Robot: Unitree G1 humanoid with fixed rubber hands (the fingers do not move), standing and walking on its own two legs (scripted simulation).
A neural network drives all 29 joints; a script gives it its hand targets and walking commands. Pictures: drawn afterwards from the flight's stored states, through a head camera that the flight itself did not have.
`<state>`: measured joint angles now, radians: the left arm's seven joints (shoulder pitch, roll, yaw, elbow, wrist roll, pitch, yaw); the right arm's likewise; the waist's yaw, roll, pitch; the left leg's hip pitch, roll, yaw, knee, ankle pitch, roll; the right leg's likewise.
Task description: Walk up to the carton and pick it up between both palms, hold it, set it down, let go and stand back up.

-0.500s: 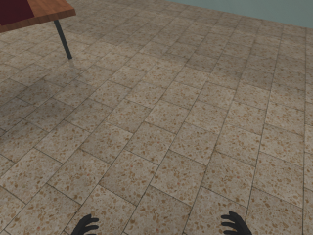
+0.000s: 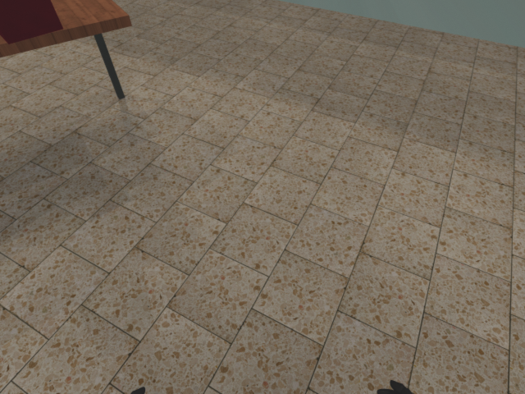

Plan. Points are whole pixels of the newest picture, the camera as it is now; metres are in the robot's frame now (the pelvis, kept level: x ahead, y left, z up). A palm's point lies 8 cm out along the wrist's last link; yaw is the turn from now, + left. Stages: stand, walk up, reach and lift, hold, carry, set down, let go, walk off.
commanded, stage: stand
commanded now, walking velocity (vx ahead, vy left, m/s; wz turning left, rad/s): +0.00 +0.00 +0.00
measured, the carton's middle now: out of the picture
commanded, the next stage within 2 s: none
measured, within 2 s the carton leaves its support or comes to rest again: neither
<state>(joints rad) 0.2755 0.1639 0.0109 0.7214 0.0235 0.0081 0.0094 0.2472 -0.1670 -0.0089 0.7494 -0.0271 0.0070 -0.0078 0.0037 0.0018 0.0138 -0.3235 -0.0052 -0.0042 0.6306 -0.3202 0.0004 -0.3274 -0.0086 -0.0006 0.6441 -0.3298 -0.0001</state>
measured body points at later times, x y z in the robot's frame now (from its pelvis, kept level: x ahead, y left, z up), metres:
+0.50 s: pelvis +0.01 +0.00 +0.01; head +0.02 +0.00 +0.46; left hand +0.08 +0.23 -0.13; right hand +0.07 -0.23 -0.14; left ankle +0.01 +0.12 -0.72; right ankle +0.01 -0.12 -0.72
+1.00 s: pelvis +0.01 +0.00 +0.01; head +0.02 +0.00 +0.46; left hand +0.01 +0.22 -0.15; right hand +0.01 -0.21 -0.15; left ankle +0.01 +0.12 -0.72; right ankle +0.01 -0.12 -0.72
